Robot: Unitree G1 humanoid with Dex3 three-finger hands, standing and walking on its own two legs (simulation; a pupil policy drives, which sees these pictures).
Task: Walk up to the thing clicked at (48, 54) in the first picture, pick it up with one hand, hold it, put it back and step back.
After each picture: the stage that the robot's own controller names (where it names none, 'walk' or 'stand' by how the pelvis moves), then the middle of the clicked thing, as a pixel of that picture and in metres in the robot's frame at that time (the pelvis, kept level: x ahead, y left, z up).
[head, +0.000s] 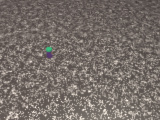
stand; (49, 52) +1.28 +0.35 -0.72
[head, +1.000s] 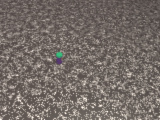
walk; (59, 58) +1.16 +0.15 -0.70
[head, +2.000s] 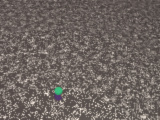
walk; (58, 93) +0.71 +0.11 -0.71
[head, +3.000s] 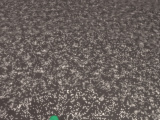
stand; out of the picture +0.47 +0.17 -0.71
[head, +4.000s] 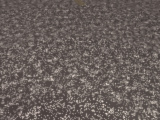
stand; out of the picture +0.42 +0.15 -0.72
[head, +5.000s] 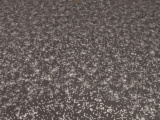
stand; out of the picture +0.40 +0.14 -0.72
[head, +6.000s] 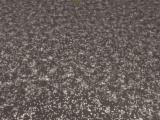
stand; out of the picture +0.40 +0.15 -0.73
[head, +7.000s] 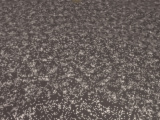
stand; out of the picture +0.39 +0.15 -0.73
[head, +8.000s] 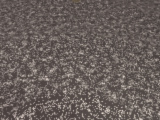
go down; out of the picture +0.39 +0.15 -0.73
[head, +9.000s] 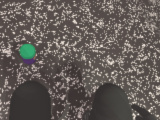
go down; (28, 54) +0.47 +0.20 -0.33
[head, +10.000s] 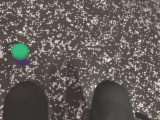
approach; (21, 55) +0.47 +0.21 -0.29
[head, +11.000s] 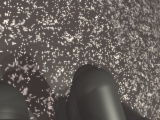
close in; out of the picture +0.46 +0.26 -0.22
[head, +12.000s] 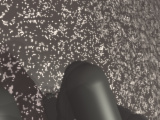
close; out of the picture +0.45 +0.27 -0.22
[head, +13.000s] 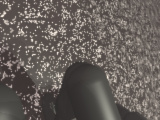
lift; out of the picture +0.44 +0.26 -0.23
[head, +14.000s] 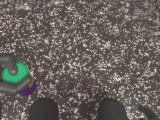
lift; (21, 80) +0.34 +0.20 -0.04
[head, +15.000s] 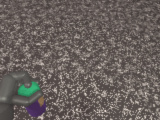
hold; (33, 99) +0.31 +0.17 -0.03
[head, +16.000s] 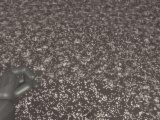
hold; out of the picture +0.14 +0.00 -0.70
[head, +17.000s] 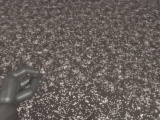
crouch; out of the picture +0.12 +0.00 -0.70
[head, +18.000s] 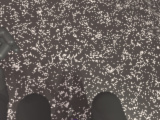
crouch; out of the picture +0.18 +0.01 -0.42
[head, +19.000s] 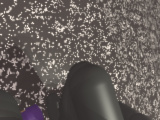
lower; out of the picture +0.18 +0.03 -0.26
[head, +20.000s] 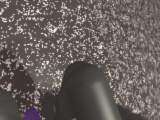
lower; out of the picture +0.18 +0.02 -0.26
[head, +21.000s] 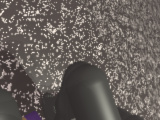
lower; out of the picture +0.17 +0.02 -0.26
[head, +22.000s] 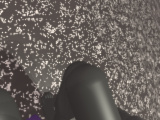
lower; out of the picture +0.16 +0.01 -0.26
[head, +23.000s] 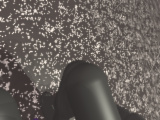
loosen; out of the picture +0.15 +0.00 -0.26
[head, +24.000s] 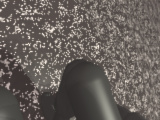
withdraw; out of the picture +0.13 +0.00 -0.25
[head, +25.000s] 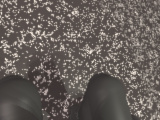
stand; out of the picture +0.11 -0.02 -0.29
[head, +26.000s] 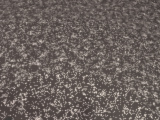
stand; out of the picture +0.00 -0.01 -0.65
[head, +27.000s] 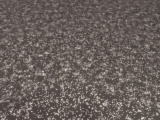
stand; out of the picture -0.02 +0.00 -0.69
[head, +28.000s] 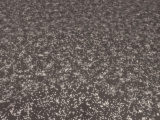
stand; out of the picture -0.05 -0.01 -0.69
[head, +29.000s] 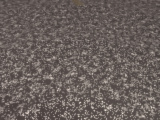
stand; out of the picture -0.04 -0.01 -0.74
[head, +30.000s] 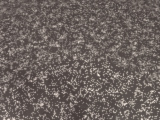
walk; out of the picture +0.00 +0.00 -0.72
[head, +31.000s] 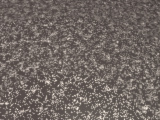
walk; out of the picture +0.20 -0.02 -0.73
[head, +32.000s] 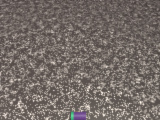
stand; (78, 115) +0.51 +0.02 -0.73
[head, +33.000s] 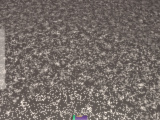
stand; (79, 119) +0.50 -0.02 -0.74
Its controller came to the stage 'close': yes
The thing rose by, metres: 0.69
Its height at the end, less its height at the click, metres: -0.02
